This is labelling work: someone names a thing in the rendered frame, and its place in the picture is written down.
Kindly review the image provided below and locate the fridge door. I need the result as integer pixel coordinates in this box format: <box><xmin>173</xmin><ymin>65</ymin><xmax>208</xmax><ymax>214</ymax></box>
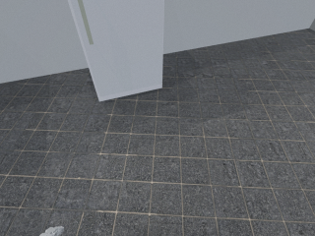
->
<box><xmin>71</xmin><ymin>0</ymin><xmax>164</xmax><ymax>97</ymax></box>

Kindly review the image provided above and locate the robot left hand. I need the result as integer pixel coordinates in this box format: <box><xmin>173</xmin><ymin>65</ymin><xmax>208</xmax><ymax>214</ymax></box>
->
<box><xmin>39</xmin><ymin>226</ymin><xmax>64</xmax><ymax>236</ymax></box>

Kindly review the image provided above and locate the handle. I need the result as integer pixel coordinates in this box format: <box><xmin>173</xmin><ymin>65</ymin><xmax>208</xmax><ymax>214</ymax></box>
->
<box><xmin>78</xmin><ymin>0</ymin><xmax>94</xmax><ymax>45</ymax></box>

